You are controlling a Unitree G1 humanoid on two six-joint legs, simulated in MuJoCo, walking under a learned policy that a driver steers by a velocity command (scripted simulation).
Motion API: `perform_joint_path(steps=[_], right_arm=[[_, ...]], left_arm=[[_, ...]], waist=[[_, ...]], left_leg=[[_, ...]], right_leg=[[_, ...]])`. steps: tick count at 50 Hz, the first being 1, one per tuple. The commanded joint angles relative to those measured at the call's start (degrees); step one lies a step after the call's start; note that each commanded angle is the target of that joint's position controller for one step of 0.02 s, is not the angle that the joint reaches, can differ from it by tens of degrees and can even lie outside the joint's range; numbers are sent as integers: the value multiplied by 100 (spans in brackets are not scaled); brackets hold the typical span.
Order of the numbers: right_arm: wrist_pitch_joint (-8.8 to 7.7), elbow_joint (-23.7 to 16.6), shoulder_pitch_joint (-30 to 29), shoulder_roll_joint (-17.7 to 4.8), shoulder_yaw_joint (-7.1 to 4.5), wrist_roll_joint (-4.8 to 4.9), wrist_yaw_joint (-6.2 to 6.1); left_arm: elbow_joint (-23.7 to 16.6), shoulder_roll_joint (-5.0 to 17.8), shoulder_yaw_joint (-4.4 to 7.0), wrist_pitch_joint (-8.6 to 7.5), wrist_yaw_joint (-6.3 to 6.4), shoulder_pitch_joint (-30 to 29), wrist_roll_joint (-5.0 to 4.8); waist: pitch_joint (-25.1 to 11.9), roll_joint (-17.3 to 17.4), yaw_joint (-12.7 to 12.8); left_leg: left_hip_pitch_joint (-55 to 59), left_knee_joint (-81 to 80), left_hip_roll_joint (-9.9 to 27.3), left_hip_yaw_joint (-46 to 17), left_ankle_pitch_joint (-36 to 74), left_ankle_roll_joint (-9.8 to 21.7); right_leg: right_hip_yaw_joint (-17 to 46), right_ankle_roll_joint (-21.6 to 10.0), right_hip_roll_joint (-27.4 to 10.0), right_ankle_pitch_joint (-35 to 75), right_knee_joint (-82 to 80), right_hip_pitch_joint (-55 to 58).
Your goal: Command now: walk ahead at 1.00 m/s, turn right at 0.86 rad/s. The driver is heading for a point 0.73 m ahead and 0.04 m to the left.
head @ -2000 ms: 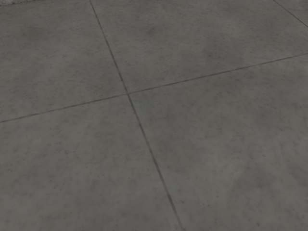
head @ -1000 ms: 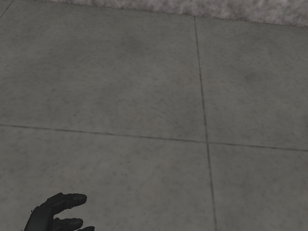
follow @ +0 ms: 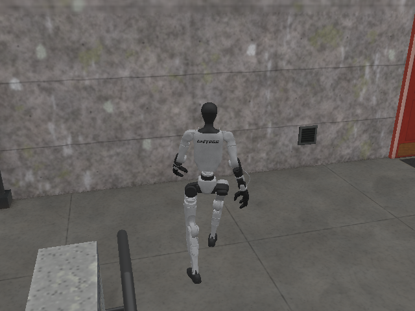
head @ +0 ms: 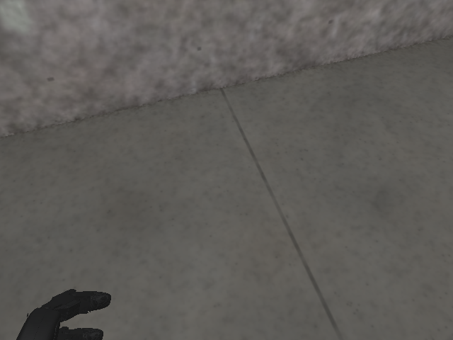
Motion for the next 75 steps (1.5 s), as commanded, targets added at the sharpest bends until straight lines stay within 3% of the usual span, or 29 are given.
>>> perform_joint_path(steps=[1, 2, 3, 4, 6, 9, 14, 20, 23, 25, 26, 27, 30, 32, 33, 36, 42, 45, 46, 47, 48, 50, 52, 55, 59, 61, 64, 67, 75], right_arm=[[153, -794, -1064, -1463, -316, -73, -78], [140, -846, -1092, -1036, -246, -56, 7], [37, -1437, -348, -402, -48, 1, 67], [-123, -1577, -948, -729, -38, -5, 55], [-179, -1492, -1229, -700, 20, -1, 45], [131, -1325, -1069, -445, 115, -176, 148], [188, -1798, -2617, -260, 232, -71, 274], [94, -1910, -3124, -333, 214, 56, 310], [118, -1437, -1598, -838, -4, 95, 181], [213, -756, 805, -1293, -244, 63, 19], [219, -677, 669, -1852, -412, -87, 44], [235, -780, 102, -1307, -346, 28, 165], [81, -716, -703, -509, -131, 11, 185], [-33, -435, -589, -428, -24, 140, 132], [-197, -704, -1153, -232, 59, 260, 176], [-292, -659, -1331, -892, -59, 270, 102], [-1, -222, -220, -869, -69, 193, -83], [209, -495, -883, -939, -68, 59, -121], [123, -800, -1184, -697, 0, 38, -111], [118, -487, 357, 229, 282, 55, -19], [134, -271, 657, -187, 241, 219, 73], [247, -663, -644, -943, 49, 143, -2], [455, -836, -997, -789, 30, 47, -138], [520, -679, -922, -220, 178, -7, -268], [531, -580, -1304, -315, 144, -7, -263], [417, -513, -1581, -211, 194, -98, -301], [317, -361, -1883, -878, 43, -93, -306], [179, -328, -2100, -439, 154, -106, -243], [-55, 123, -2100, -278, 239, 57, -191]], left_arm=[[740, 935, 433, -27, 205, 3255, 7], [820, 1249, 614, 49, 345, 3027, -98], [494, 1872, 642, 96, 339, 2198, 139], [344, 1648, 667, 117, 388, 2379, 64], [658, 1029, 502, -46, 491, 2242, 50], [715, 536, 295, -348, 523, 1914, -18], [965, 500, 281, -565, 380, 2525, -123], [1262, 773, 262, -668, 440, 2902, -136], [1340, 1147, 348, -521, 583, 2669, 155], [1190, 1010, 326, -399, 654, 2082, 279], [893, 51, 106, -490, 460, 2806, 14], [859, 342, 60, -626, 478, 2562, 29], [658, 310, -37, -615, 496, 1669, 67], [561, 186, -92, -413, 432, 1793, 202], [462, 348, -10, -492, 418, 1614, -261], [117, 11, -223, -570, 405, 795, -58], [-291, 305, -110, -717, 264, -385, 38], [322, 535, 1, -823, 264, 1209, 107], [572, 792, 73, -786, 363, 2003, 213], [557, 656, -34, -721, 389, 1788, 405], [606, 217, -32, -659, 362, 1986, 274], [268, 145, -65, -482, 401, 546, -6], [311, 120, -123, -332, 410, 18, 21], [510, 415, 17, -193, 375, 32, 89], [636, 411, 60, -153, 408, 41, 17], [751, 187, -22, -233, 411, 273, -95], [946, 193, 5, -308, 392, 756, -107], [1035, 312, 46, -348, 485, 520, -146], [1159, 331, 55, -208, 546, 336, -248]], waist=[[-1146, 552, 1990], [-881, -575, 1682], [-1413, -1545, 485], [-1795, -556, 967], [-325, 547, 470], [-41, 614, -14], [600, 376, 473], [192, -30, 640], [-755, -533, -215], [-1656, -234, -1387], [-1963, 2032, -422], [-1990, 1436, -441], [-316, -372, 160], [-77, -78, 491], [-107, 298, 530], [-111, 274, 464], [-266, 695, -31], [-1025, 611, 909], [-1650, 86, 1189], [-2697, -1407, 426], [-3315, -750, 681], [-1726, 70, 430], [-838, 142, 52], [-776, -339, -29], [-836, -410, 31], [-794, -248, 30], [-493, 388, 320], [-488, 400, 199], [-702, 445, 241]], left_leg=[[-2100, 3715, 1406, -545, 7951, 711], [-3578, 6066, 311, -578, 2923, 548], [-5843, 7841, -326, -1433, -228, 318], [-6313, 7814, -117, -2319, 335, 381], [-6131, 6696, 487, -2309, 900, 455], [-5076, 5642, 866, -2356, 929, 352], [-5490, 3210, 862, -1849, 2549, 366], [-4457, 1295, 27, -1388, 3732, 877], [-3259, 1386, -561, -1318, 2357, 1177], [-798, 1677, -3, -1966, 1013, 1574], [899, 1133, 1468, -5448, -227, 2696], [797, -60, 1693, -7106, 48, 2751], [-1689, 34, 1317, -4570, 4095, 2262], [-2575, -204, 1011, -3716, 5481, 1956], [-2657, -370, 892, -3524, 5343, 1956], [-3539, -503, 396, -2653, 6080, 1795], [-2451, -224, 249, -2778, 4348, 1021], [-1987, 1647, 162, -2673, 5277, 703], [-3120, 3217, -88, -2514, 3684, 488], [-4603, 5190, -622, -2734, -1088, 154], [-4806, 5682, -506, -3328, -1159, 206], [-4971, 5331, 135, -2788, -301, 112], [-4261, 4382, 379, -2688, 27, -44], [-3201, 2957, 250, -2336, 187, -81], [-2634, 1894, 254, -2371, 1417, 35], [-2326, 1270, 252, -2462, 1654, 174], [-2635, 914, 439, -2555, 1155, 462], [-2774, 643, 308, -2540, 1282, 300], [-2615, 571, 272, -2557, 2534, 452]], right_leg=[[254, -408, 702, -878, -281, 4196], [1364, -553, 221, -1355, -813, 4946], [4571, -1395, -1218, -1421, -1693, 6125], [5470, -1520, -1480, -2330, -2772, 6087], [4558, -993, -1327, -1971, -3075, 4237], [3235, -684, -662, -1245, -3269, 2546], [2090, -356, -135, 435, -3824, 2568], [1585, 155, -432, 3922, -3723, 4191], [1285, 349, -793, 6417, -1836, 5095], [816, 400, -455, 4901, 1904, 3575], [915, 849, 715, -1063, 4476, 625], [1458, 680, 712, -1991, 4742, -186], [1457, 734, -39, -1457, 3757, 216], [1358, 990, -201, -1612, 2705, 756], [1452, 1033, -311, -1642, 2496, 634], [919, 1183, -142, -641, 180, 1349], [1007, 954, 398, 1920, -1968, 1992], [1080, 691, 264, 2321, -2329, 3278], [1910, 470, -625, 4676, -1636, 4817], [3527, -854, -2201, 6970, -920, 6573], [4170, -1205, -2184, 5529, -1306, 6662], [3444, -660, -1628, 2730, -2103, 4650], [3028, -300, -1301, 1599, -2667, 2748], [2216, -114, -762, 510, -2960, 1601], [2237, 46, -723, -1655, -3108, 1359], [2235, 330, -634, -1857, -3000, 1427], [1746, 902, -137, -1859, -2778, 1623], [1609, 920, -59, -1304, -2307, 2093], [1635, 776, -148, 387, -1900, 2796]])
